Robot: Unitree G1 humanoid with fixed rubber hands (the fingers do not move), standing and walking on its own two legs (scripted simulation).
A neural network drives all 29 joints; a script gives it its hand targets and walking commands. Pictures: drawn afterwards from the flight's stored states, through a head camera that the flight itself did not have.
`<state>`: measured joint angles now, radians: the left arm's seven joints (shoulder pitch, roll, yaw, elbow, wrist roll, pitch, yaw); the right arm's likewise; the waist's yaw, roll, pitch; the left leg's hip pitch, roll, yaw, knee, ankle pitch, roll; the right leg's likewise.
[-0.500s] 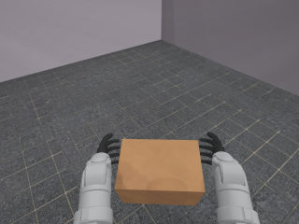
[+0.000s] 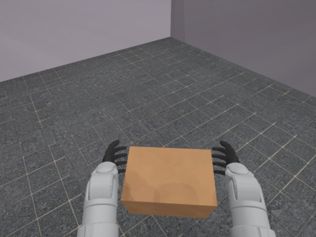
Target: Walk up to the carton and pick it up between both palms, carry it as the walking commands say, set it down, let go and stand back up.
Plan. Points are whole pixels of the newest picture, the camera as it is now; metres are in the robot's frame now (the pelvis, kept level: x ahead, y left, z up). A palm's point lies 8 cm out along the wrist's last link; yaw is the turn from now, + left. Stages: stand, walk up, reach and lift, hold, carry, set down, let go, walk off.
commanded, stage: carry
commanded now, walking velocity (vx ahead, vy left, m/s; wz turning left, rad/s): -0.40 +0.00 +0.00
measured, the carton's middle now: (168, 182) +0.29 +0.00 -0.04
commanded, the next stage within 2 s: none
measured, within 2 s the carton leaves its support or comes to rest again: neither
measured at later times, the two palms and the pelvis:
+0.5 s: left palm (104, 193) +0.19 +0.14 +0.09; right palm (250, 195) +0.19 -0.16 +0.09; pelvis -0.06 -0.01 -0.02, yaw -1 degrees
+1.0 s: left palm (107, 192) +0.19 +0.14 +0.10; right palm (255, 197) +0.19 -0.17 +0.09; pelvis -0.06 -0.01 -0.02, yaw -2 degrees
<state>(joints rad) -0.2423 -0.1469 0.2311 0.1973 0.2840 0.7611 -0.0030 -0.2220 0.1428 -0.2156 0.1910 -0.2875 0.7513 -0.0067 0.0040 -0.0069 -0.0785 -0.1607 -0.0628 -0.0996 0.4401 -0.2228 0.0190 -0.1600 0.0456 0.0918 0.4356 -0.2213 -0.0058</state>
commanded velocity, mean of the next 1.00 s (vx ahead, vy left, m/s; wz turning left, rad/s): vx -0.04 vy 0.00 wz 0.00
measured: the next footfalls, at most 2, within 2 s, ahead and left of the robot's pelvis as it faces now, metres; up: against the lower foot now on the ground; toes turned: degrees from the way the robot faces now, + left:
none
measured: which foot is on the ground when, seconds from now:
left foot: down 0.00-1.00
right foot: down 0.00-1.00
